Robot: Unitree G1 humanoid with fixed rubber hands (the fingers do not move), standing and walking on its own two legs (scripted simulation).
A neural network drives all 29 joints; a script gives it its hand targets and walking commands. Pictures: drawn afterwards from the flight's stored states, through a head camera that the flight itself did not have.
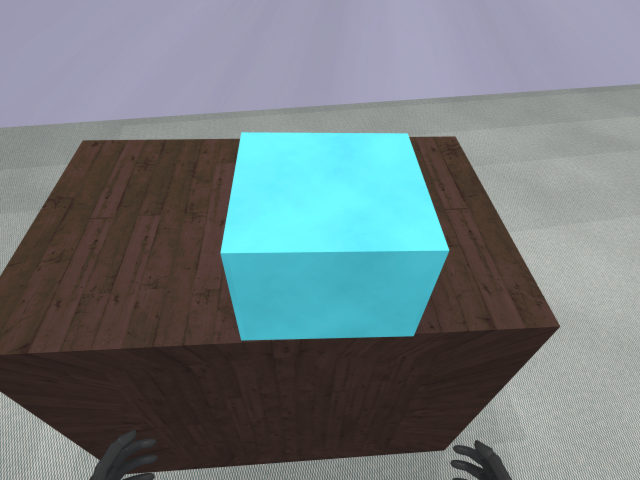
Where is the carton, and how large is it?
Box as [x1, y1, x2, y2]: [220, 132, 448, 340]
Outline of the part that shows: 241,132 220,253 241,340 413,335 446,257 448,248 407,133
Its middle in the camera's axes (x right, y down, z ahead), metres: +0.01 -0.01 +0.61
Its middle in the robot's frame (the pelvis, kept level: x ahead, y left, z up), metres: +0.48 +0.02 +0.03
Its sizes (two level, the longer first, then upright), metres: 0.266 0.251 0.203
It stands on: a pedestal, 0.71 m high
